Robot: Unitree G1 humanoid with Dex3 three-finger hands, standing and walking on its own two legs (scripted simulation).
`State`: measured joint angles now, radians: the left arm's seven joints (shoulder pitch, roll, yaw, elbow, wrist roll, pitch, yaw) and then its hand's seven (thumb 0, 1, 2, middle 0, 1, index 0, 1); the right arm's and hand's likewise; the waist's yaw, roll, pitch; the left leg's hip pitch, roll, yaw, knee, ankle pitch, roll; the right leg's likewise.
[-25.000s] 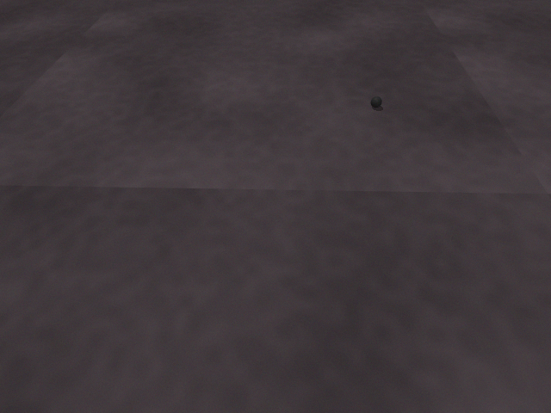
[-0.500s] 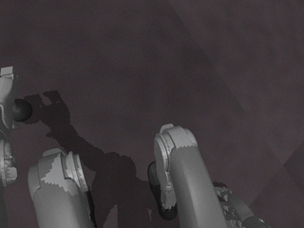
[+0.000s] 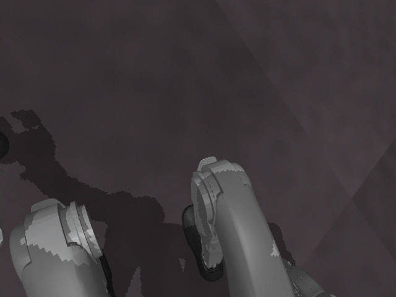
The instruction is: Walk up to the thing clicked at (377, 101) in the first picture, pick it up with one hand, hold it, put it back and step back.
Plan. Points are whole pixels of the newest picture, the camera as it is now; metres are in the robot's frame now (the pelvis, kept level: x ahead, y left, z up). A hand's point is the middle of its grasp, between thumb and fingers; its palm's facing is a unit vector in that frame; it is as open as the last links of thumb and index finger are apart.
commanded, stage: rest palm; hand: left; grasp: from above
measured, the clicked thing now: out of the picture +0.44 +0.32 -0.26
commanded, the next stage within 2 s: close in 0.44 s
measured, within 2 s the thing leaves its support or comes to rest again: neither
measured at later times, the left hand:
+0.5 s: hand out of the picture +0.42 +0.31 -0.24, palm faces -0.44 -0.16 -0.88, open 14.1 cm
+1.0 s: hand out of the picture +0.43 +0.32 -0.25, palm faces -0.44 -0.17 -0.88, open 12.4 cm
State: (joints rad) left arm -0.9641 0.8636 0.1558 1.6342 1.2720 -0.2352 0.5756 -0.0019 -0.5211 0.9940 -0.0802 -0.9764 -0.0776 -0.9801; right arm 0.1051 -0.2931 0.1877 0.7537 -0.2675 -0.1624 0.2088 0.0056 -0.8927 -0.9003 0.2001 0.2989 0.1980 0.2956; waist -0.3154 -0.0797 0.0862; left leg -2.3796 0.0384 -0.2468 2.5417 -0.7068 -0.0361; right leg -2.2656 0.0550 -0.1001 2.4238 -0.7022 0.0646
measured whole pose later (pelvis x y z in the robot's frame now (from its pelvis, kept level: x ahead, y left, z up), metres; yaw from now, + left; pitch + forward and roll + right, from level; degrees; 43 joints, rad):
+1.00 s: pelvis +0.00 +0.01 +0.00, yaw -2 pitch +27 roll -13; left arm -1.00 0.96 0.15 1.76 1.27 -0.22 0.65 0.00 -0.23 0.77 -0.23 -0.95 -0.27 -0.91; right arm 0.05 -0.32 0.26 0.73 -0.30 -0.25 0.27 0.00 -0.90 -0.90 0.20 0.30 0.20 0.30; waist -0.35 -0.13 0.15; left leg -2.36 0.04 -0.29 2.57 -0.72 -0.02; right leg -2.23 0.07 -0.13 2.41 -0.69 0.08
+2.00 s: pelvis -0.01 +0.01 +0.00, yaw -3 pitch +26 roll -14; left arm -1.00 0.97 0.14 1.74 1.26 -0.24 0.63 -0.03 0.23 0.43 -0.61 -0.65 -0.74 -0.61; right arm 0.06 -0.34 0.28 0.70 -0.29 -0.26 0.27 0.00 -0.90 -0.90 0.20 0.30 0.20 0.29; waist -0.35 -0.14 0.17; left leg -2.36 0.04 -0.29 2.58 -0.71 -0.01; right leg -2.22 0.07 -0.14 2.41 -0.68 0.08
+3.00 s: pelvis -0.01 +0.00 +0.02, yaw +2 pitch +32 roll -10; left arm -0.91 0.75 0.07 1.41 1.19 -0.16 0.39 -0.03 0.15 0.48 -0.69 -0.59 -0.83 -0.56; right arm 0.10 -0.30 0.11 0.73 -0.16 -0.13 0.25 0.01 -0.91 -0.90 0.20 0.30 0.20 0.29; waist -0.23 -0.01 -0.02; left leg -2.36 0.03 -0.20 2.46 -0.68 -0.02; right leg -2.24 0.04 -0.08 2.36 -0.69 0.06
